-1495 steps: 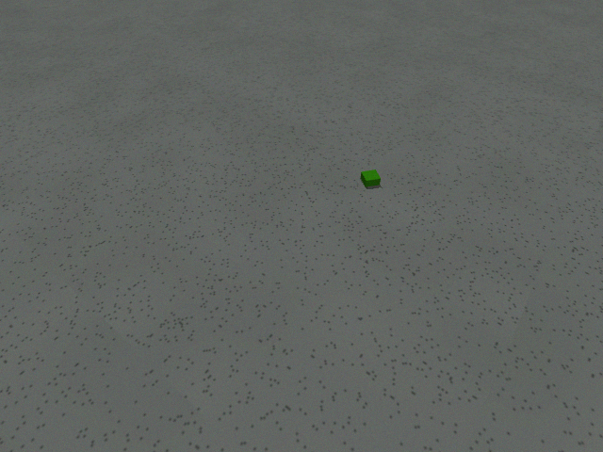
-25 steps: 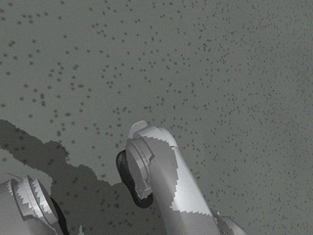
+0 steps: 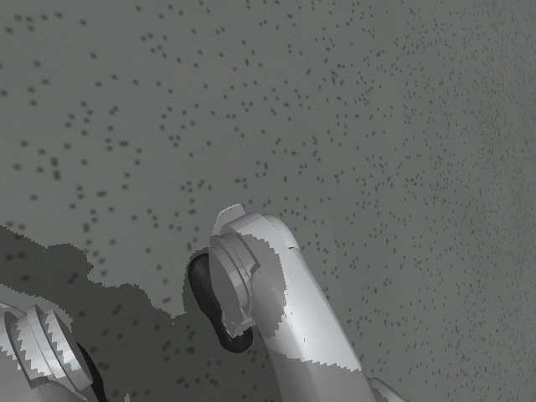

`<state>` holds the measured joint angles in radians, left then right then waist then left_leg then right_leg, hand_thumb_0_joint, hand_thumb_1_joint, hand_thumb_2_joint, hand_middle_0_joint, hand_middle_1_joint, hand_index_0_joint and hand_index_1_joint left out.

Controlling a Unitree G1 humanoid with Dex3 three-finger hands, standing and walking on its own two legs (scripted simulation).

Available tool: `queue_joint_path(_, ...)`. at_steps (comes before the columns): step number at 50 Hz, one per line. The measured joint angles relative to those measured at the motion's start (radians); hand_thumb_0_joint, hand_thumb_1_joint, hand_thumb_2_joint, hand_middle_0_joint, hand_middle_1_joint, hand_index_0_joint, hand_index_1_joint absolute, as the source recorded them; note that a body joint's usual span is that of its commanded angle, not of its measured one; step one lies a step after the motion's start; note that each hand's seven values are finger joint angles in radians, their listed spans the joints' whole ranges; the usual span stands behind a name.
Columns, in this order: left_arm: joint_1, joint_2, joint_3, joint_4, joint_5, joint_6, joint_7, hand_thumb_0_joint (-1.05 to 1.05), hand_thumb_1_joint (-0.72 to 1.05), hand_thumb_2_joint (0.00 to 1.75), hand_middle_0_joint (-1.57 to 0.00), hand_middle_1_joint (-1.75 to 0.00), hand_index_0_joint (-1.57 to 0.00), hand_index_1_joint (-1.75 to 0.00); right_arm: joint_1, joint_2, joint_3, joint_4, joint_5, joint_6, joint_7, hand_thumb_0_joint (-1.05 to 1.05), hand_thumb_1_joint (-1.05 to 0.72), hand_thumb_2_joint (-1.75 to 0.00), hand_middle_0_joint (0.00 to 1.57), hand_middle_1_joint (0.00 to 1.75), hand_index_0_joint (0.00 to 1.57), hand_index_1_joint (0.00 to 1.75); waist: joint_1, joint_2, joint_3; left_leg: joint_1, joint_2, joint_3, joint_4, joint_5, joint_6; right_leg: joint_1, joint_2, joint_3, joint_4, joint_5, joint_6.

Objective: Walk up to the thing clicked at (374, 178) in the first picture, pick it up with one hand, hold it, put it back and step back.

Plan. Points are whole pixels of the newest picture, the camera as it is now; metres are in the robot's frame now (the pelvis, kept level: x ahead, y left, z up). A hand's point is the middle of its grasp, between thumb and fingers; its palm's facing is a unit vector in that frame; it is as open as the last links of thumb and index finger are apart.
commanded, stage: rest palm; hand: left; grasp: from above
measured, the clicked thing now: out of the picture +0.49 +0.38 -0.30
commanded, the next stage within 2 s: close in 1.34 s
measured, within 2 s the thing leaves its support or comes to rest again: neither
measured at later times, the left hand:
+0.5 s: hand out of the picture +0.47 +0.38 -0.26, palm faces -0.29 -0.35 -0.89, open 13.9 cm
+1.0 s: hand out of the picture +0.47 +0.38 -0.26, palm faces -0.28 -0.35 -0.89, open 13.6 cm
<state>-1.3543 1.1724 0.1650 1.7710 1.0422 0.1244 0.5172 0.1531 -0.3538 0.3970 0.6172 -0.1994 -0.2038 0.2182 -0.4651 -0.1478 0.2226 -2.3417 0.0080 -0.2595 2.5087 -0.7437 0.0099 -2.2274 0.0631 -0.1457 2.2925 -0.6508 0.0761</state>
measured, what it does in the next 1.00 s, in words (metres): stands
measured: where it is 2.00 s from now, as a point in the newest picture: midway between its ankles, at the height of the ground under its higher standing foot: (165, 363)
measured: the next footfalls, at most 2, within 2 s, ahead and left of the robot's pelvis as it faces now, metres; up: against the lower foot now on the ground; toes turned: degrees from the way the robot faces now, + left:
none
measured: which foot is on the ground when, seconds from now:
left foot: down 0.00-1.00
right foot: down 0.00-1.00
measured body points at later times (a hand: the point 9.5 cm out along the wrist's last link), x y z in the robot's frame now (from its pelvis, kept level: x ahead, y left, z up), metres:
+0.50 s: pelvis +0.00 +0.00 +0.00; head +0.32 +0.13 +0.29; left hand +0.49 +0.39 -0.21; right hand +0.01 -0.24 -0.03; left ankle +0.05 +0.12 -0.29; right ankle +0.12 -0.13 -0.29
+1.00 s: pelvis +0.00 +0.00 +0.01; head +0.32 +0.13 +0.29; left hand +0.49 +0.39 -0.21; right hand +0.01 -0.23 -0.03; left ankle +0.05 +0.12 -0.29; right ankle +0.12 -0.13 -0.29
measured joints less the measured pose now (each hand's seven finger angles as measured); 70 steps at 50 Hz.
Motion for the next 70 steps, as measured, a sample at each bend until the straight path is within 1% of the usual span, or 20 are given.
queue_joint_path(3,-0.006,0.005,0.012,0.004,0.0,0.008,0.007,0.0,-0.49,0.92,-0.11,-1.02,-0.11,-1.01,0.001,-0.006,0.001,-0.006,-0.001,-0.007,0.004,0.0,-0.9,-0.89,0.2,0.3,0.2,0.3,-0.004,0.0,0.002,-0.001,0.002,0.0,0.001,0.001,0.003,0.0,0.001,-0.001,-0.002,0.002,-0.001)
queue_joint_path(9,-0.015,0.026,0.014,0.021,-0.003,0.021,0.017,0.0,-0.49,0.91,-0.11,-1.03,-0.12,-1.01,-0.002,-0.016,0.009,-0.011,-0.002,-0.011,0.007,0.0,-0.91,-0.9,0.2,0.3,0.2,0.3,-0.013,0.0,0.011,-0.003,0.005,-0.001,0.001,0.002,0.008,0.001,0.003,-0.002,-0.007,0.006,0.002)
queue_joint_path(14,-0.017,0.042,0.002,0.022,-0.013,0.024,0.016,0.0,-0.48,0.9,-0.11,-1.03,-0.12,-1.01,-0.009,-0.019,0.02,-0.013,-0.003,-0.01,0.004,0.0,-0.91,-0.9,0.2,0.3,0.2,0.3,-0.019,-0.006,0.023,0.0,0.006,-0.001,-0.001,0.004,0.01,0.006,0.003,-0.003,-0.01,0.008,0.01)
queue_joint_path(19,-0.02,0.049,0.003,0.015,-0.026,0.022,0.013,0.0,-0.47,0.9,-0.11,-1.03,-0.12,-1.02,-0.011,-0.019,0.025,-0.012,-0.003,-0.012,0.0,0.0,-0.91,-0.9,0.2,0.3,0.2,0.3,-0.018,-0.014,0.03,-0.001,0.007,-0.004,-0.002,0.005,0.01,0.005,0.003,-0.006,-0.014,0.011,0.008)
queue_joint_path(22,-0.016,0.053,0.0,0.007,-0.024,0.021,0.012,0.0,-0.47,0.9,-0.12,-1.04,-0.13,-1.02,-0.016,-0.02,0.03,-0.014,-0.003,-0.011,-0.002,0.0,-0.91,-0.9,0.2,0.3,0.2,0.3,-0.019,-0.019,0.035,0.001,0.007,-0.006,-0.003,0.004,0.01,0.009,0.003,-0.007,-0.017,0.011,0.009)
queue_joint_path(27,-0.014,0.058,0.0,-0.006,-0.031,0.02,0.009,0.0,-0.47,0.9,-0.12,-1.03,-0.13,-1.02,-0.022,-0.02,0.037,-0.016,-0.003,-0.009,-0.002,0.0,-0.92,-0.9,0.2,0.3,0.2,0.3,-0.018,-0.023,0.037,0.002,0.008,-0.009,-0.006,0.001,0.01,0.01,0.002,-0.011,-0.022,0.011,0.009)
queue_joint_path(32,-0.015,0.065,-0.007,0.0,-0.034,0.019,0.015,0.0,-0.46,0.89,-0.12,-1.03,-0.13,-1.01,-0.03,-0.02,0.043,-0.019,-0.003,-0.006,0.0,0.0,-0.92,-0.9,0.2,0.3,0.2,0.3,-0.019,-0.024,0.034,0.003,0.009,-0.014,-0.007,-0.002,0.008,0.012,0.001,-0.016,-0.026,0.01,0.008)
queue_joint_path(48,-0.012,0.08,-0.004,0.006,-0.05,0.011,0.016,0.0,-0.43,0.87,-0.13,-1.03,-0.15,-1.01,-0.044,-0.024,0.056,-0.031,-0.007,-0.002,-0.002,0.0,-0.91,-0.9,0.2,0.3,0.2,0.3,-0.021,-0.024,0.049,0.007,0.01,-0.017,-0.012,0.002,0.008,0.018,-0.001,-0.021,-0.034,0.015,0.01)
queue_joint_path(51,-0.011,0.081,0.0,0.0,-0.049,0.009,0.013,0.0,-0.43,0.87,-0.14,-1.03,-0.15,-1.01,-0.045,-0.025,0.059,-0.03,-0.007,0.0,-0.003,0.0,-0.91,-0.9,0.2,0.3,0.2,0.3,-0.019,-0.026,0.051,0.008,0.012,-0.018,-0.013,0.003,0.006,0.017,-0.001,-0.022,-0.034,0.018,0.008)
queue_joint_path(55,-0.006,0.084,-0.005,-0.002,-0.045,0.004,0.014,0.0,-0.42,0.86,-0.14,-1.03,-0.16,-1.0,-0.047,-0.026,0.061,-0.033,-0.008,0.004,-0.004,0.0,-0.91,-0.9,0.2,0.3,0.2,0.3,-0.02,-0.026,0.056,0.01,0.011,-0.019,-0.014,0.004,0.005,0.019,-0.001,-0.022,-0.035,0.019,0.012)
queue_joint_path(62,-0.008,0.088,0.0,-0.003,-0.056,0.0,0.015,0.0,-0.4,0.86,-0.15,-1.01,-0.17,-0.99,-0.048,-0.023,0.061,-0.032,-0.009,0.005,-0.008,0.0,-0.91,-0.9,0.2,0.3,0.2,0.3,-0.022,-0.028,0.057,0.011,0.013,-0.02,-0.016,0.002,0.003,0.019,-0.001,-0.023,-0.037,0.019,0.011)
queue_joint_path(70,-0.007,0.086,0.001,-0.016,-0.055,0.006,0.015,0.0,-0.4,0.86,-0.16,-1.0,-0.17,-0.98,-0.048,-0.02,0.059,-0.027,-0.007,0.008,-0.004,0.0,-0.91,-0.9,0.2,0.3,0.2,0.3,-0.02,-0.028,0.052,0.012,0.015,-0.021,-0.018,-0.002,0.001,0.018,-0.001,-0.025,-0.039,0.017,0.01)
